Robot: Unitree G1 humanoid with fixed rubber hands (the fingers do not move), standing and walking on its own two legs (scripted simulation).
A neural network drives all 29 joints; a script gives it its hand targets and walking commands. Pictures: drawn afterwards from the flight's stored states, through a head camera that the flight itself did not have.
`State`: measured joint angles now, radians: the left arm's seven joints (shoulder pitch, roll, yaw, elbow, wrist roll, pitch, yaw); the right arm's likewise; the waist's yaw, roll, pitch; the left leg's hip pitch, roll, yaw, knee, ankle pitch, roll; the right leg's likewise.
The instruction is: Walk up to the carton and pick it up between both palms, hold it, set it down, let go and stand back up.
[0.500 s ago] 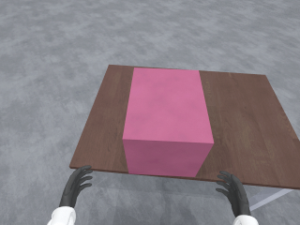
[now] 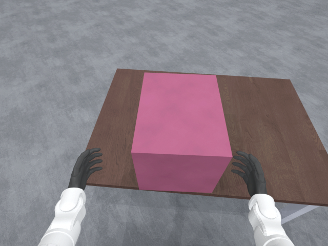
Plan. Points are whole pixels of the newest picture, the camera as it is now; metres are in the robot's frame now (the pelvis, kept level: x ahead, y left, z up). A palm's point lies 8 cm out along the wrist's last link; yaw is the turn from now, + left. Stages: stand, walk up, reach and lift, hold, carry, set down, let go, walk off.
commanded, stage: reach and lift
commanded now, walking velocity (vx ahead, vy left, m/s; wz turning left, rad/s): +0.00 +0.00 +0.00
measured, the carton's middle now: (177, 132) +0.46 -0.02 -0.06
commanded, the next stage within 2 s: none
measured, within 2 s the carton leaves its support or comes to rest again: neither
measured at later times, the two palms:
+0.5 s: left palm (90, 144) +0.35 +0.22 +0.02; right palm (256, 151) +0.34 -0.22 +0.03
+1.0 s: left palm (94, 114) +0.42 +0.21 +0.07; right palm (255, 118) +0.42 -0.22 +0.08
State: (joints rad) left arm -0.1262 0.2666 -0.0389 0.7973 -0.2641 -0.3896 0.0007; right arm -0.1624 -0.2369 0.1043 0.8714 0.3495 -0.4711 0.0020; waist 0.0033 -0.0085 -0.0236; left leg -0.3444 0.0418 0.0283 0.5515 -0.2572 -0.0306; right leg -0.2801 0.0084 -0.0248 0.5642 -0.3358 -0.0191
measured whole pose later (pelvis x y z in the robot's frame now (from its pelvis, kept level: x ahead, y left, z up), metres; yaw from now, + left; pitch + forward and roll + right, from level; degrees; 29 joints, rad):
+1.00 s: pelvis -0.02 +0.01 +0.00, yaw -2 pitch +18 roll -1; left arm -0.88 0.30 -0.05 1.19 -0.31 -0.13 0.02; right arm -0.86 -0.39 0.19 1.15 0.49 -0.14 0.00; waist 0.04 0.01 -0.19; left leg -0.66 0.06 0.03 0.52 -0.18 -0.02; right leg -0.59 0.04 0.00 0.50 -0.22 -0.01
